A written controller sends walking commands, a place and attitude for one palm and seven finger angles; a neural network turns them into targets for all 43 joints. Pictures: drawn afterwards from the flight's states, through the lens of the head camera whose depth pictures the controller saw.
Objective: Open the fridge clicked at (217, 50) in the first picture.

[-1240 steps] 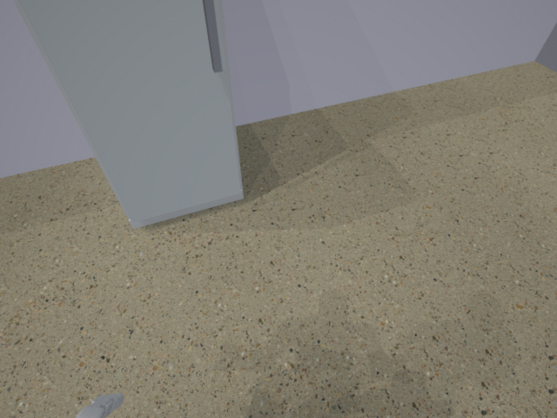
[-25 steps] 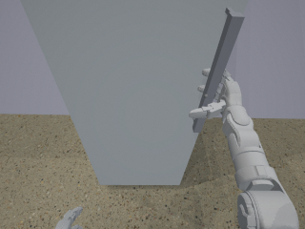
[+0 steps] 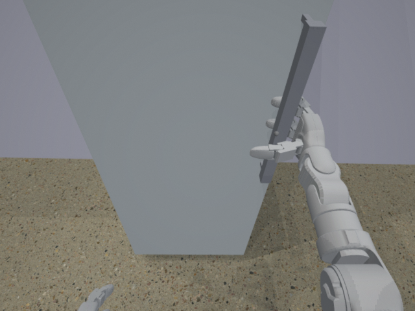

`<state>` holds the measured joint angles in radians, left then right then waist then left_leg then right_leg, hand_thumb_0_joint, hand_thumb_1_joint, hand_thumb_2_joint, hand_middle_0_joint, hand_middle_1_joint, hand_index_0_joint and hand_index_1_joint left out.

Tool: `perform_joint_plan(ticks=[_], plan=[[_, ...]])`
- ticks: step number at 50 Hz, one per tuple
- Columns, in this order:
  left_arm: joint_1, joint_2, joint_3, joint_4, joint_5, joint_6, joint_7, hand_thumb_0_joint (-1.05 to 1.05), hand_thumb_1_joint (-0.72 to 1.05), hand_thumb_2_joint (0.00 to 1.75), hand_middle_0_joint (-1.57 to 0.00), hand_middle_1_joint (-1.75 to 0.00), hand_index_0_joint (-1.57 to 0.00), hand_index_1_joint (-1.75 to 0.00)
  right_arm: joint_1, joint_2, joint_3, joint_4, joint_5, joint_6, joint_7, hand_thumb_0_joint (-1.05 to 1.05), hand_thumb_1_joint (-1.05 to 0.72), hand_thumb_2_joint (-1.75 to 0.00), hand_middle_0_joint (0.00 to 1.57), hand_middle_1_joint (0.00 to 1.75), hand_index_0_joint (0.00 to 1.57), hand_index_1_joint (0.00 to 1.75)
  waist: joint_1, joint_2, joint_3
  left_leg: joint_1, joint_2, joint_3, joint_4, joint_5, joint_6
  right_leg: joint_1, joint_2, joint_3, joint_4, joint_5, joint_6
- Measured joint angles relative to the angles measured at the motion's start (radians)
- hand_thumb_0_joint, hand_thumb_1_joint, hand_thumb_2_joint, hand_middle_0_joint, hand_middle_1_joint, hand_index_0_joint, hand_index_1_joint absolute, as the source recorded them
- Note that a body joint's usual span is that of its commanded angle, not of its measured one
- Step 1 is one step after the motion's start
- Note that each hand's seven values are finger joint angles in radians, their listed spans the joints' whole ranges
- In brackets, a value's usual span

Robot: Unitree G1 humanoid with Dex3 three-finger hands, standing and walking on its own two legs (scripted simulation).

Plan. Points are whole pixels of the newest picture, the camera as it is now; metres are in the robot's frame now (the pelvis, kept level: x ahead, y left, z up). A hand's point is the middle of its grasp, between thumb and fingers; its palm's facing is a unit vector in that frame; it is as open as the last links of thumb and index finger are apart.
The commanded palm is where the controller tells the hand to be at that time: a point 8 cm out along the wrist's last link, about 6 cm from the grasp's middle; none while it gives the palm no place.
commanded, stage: grip the handle and tug to test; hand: right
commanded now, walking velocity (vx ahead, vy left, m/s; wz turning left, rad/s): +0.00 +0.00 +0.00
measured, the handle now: (281, 115) +0.48 -0.10 +0.15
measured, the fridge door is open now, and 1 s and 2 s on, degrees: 0 0 19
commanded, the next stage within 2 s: pull the door a little, standing still in 1.22 s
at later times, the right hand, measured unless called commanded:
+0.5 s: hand (276, 131) +0.43 -0.09 +0.16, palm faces -0.06 +1.00 +0.00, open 6.0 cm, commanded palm +0.40 -0.14 +0.15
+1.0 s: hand (276, 132) +0.42 -0.09 +0.16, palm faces -0.06 +1.00 +0.00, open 6.0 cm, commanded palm +0.39 -0.14 +0.15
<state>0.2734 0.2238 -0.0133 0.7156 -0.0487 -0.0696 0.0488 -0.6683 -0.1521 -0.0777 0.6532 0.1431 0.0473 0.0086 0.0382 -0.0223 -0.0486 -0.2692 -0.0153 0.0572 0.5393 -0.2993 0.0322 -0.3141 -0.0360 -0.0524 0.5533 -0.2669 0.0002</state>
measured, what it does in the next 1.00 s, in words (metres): stands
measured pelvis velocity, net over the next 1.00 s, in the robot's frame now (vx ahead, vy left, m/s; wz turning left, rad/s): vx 0.01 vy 0.01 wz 0.01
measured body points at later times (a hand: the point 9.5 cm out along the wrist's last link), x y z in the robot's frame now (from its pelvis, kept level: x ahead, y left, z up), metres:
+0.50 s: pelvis +0.00 +0.00 +0.00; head +0.00 +0.01 +0.45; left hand +0.11 +0.25 -0.11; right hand +0.42 -0.14 +0.16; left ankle -0.01 +0.10 -0.73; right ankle +0.01 -0.12 -0.73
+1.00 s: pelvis +0.01 +0.01 +0.00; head +0.00 +0.01 +0.45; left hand +0.12 +0.26 -0.11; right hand +0.42 -0.14 +0.16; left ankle -0.01 +0.10 -0.73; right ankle +0.01 -0.12 -0.73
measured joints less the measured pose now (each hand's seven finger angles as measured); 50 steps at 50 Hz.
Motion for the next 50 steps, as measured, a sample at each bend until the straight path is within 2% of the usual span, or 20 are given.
perform_joint_plan(ticks=[11, 24, 50], plan=[[-0.006, 0.0, -0.003, -0.009, 0.0, 0.01, 0.004, 0.01, 0.9, 0.9, -0.21, -0.3, -0.2, -0.3, 0.005, -0.013, -0.018, -0.006, 0.003, 0.012, 0.018, -0.01, -0.09, -0.55, 0.32, 1.25, 0.34, 1.28, 0.008, 0.006, -0.001, 0.005, -0.004, -0.005, -0.012, 0.007, 0.001, 0.005, -0.004, -0.004, -0.008, 0.003, 0.001], [0.001, 0.003, 0.0, -0.004, 0.002, 0.013, 0.003, 0.01, 0.9, 0.9, -0.21, -0.3, -0.2, -0.3, -0.01, -0.01, -0.016, 0.005, -0.001, 0.01, 0.001, 0.0, -0.66, -0.8, 0.36, 1.32, 0.37, 1.34, 0.007, 0.0, 0.0, -0.003, -0.003, -0.002, -0.009, 0.005, 0.001, -0.003, -0.002, -0.001, -0.007, 0.004, 0.001], [-0.001, 0.007, 0.004, -0.026, -0.002, 0.018, 0.0, 0.01, 0.9, 0.9, -0.21, -0.3, -0.2, -0.3, 0.058, -0.012, -0.028, -0.074, 0.004, 0.033, 0.007, 0.01, -0.69, -0.79, 0.31, 1.36, 0.33, 1.38, 0.007, -0.002, -0.009, 0.018, -0.011, -0.012, -0.027, 0.005, 0.007, 0.025, -0.009, -0.009, -0.029, 0.002, 0.007]])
